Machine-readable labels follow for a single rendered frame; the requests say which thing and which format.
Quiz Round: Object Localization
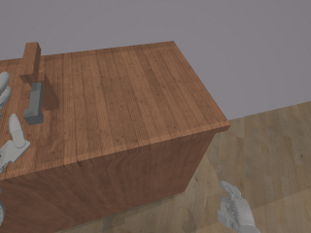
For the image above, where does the left robot hand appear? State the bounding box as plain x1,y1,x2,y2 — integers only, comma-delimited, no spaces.
0,71,30,174

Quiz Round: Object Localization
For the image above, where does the tap lever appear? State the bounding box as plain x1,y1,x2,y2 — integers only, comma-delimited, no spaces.
23,82,44,125

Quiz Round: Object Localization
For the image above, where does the counter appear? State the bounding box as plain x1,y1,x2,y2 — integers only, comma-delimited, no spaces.
0,41,231,233

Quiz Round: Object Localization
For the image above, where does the right robot hand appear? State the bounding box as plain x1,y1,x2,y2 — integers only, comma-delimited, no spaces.
217,181,256,232

